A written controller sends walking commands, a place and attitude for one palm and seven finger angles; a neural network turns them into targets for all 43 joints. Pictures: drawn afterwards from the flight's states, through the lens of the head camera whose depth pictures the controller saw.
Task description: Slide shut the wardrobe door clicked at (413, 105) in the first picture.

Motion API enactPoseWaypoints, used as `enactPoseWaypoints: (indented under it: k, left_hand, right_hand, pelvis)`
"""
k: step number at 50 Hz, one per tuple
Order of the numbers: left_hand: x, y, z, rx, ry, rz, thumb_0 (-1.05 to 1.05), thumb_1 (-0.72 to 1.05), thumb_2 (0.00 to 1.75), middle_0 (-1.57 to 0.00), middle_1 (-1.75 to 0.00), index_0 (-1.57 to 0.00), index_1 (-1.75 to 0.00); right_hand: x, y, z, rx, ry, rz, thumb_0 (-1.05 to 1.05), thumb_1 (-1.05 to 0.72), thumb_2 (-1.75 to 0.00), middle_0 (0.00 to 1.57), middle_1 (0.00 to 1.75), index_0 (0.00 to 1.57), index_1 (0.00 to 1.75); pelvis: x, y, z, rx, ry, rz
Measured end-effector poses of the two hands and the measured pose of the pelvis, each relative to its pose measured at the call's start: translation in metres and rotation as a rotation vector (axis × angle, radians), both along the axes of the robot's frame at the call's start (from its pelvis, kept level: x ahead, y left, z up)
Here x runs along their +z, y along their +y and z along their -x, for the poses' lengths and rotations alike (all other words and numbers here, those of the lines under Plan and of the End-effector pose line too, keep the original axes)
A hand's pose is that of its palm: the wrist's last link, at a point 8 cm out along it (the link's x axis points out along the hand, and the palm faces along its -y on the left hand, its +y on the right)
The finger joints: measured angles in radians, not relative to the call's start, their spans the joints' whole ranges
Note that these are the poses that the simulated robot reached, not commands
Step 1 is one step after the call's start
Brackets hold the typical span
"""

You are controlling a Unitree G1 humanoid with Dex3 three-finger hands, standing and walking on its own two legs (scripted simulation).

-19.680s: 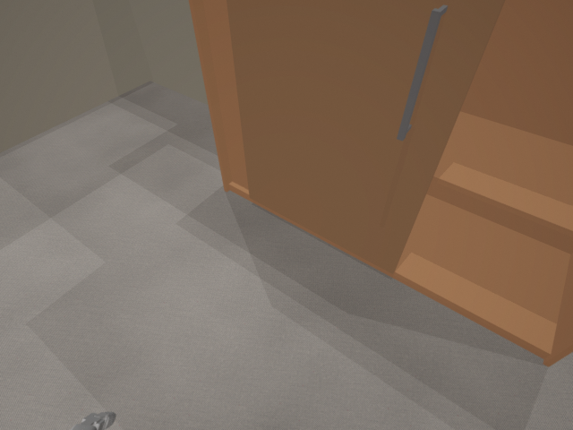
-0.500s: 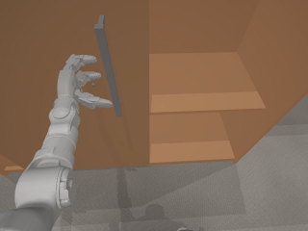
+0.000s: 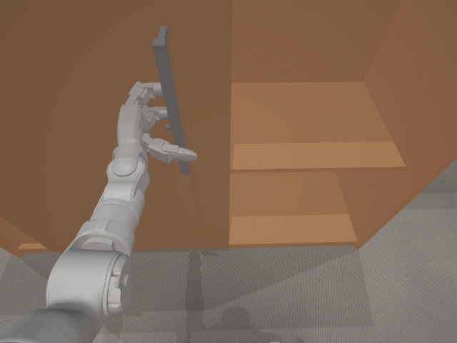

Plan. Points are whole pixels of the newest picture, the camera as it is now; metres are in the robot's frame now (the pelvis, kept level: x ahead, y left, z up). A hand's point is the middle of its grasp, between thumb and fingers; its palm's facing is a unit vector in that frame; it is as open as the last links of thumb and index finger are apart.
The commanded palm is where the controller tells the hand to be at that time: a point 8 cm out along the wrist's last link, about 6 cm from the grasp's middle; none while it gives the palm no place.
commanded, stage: feel for the door with the fingertips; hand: left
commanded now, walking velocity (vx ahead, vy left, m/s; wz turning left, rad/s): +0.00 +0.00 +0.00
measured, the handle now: (176, 115) +0.51 +0.09 +0.10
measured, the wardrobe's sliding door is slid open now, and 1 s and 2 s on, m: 0.57 0.57 0.57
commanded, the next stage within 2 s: slide the fingers in behind the handle in 0.36 s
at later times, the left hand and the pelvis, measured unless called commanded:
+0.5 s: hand (170, 123) +0.47 +0.10 +0.12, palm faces +0.03 -1.00 -0.03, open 13.8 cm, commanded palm +0.46 +0.14 +0.11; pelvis -0.01 -0.01 +0.00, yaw +0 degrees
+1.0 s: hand (181, 126) +0.46 +0.08 +0.11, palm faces -0.02 -1.00 +0.01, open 14.0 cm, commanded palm +0.44 +0.13 +0.11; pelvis +0.00 +0.00 +0.00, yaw -1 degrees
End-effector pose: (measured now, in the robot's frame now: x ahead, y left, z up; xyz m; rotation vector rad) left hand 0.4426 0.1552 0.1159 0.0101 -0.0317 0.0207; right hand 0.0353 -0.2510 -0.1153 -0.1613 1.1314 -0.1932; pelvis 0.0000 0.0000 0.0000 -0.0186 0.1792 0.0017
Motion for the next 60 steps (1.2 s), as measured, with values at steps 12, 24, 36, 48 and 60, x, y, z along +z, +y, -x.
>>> enactPoseWaypoints:
  k: [12, 24, 36, 48, 60]
  left_hand:
    - [0.003, -0.006, 0.000, 0.007, -0.001, -0.020, -0.01, -0.50, 0.30, -0.30, -1.24, -0.30, -1.21]
    - [0.004, -0.006, -0.003, 0.013, 0.003, -0.017, -0.01, -0.50, 0.30, -0.34, -1.26, -0.33, -1.23]
    - [0.003, -0.003, -0.004, -0.001, 0.000, -0.009, -0.01, -0.50, 0.30, -0.35, -1.27, -0.35, -1.24]
    - [-0.002, -0.020, -0.001, -0.044, 0.000, 0.008, -0.01, -0.50, 0.30, -0.31, -1.22, -0.31, -1.21]
    - [-0.002, -0.022, -0.003, -0.024, -0.003, 0.005, -0.01, -0.50, 0.30, -0.34, -1.23, -0.32, -1.22]
  right_hand:
    - [-0.002, -0.005, 0.004, -0.005, 0.005, -0.004, 0.00, -0.91, -0.89, 0.20, 0.30, 0.20, 0.30]
    - [-0.001, -0.014, 0.022, -0.018, 0.037, 0.015, 0.00, -0.91, -0.89, 0.20, 0.30, 0.20, 0.30]
    - [0.000, -0.017, 0.040, -0.034, 0.066, 0.023, 0.00, -0.91, -0.89, 0.20, 0.30, 0.20, 0.30]
    - [0.001, -0.006, 0.025, -0.045, 0.027, 0.002, 0.00, -0.91, -0.89, 0.20, 0.30, 0.20, 0.30]
    - [0.002, 0.002, -0.001, -0.031, -0.019, -0.013, 0.00, -0.91, -0.89, 0.20, 0.30, 0.20, 0.30]
  pelvis:
    - [0.000, -0.006, 0.003, 0.000, -0.006, -0.004]
    - [0.000, -0.011, 0.009, 0.004, -0.005, -0.005]
    - [-0.001, -0.010, 0.013, -0.002, 0.009, -0.004]
    - [0.000, -0.005, 0.006, -0.018, 0.001, -0.004]
    - [0.001, -0.002, -0.002, -0.024, 0.000, -0.005]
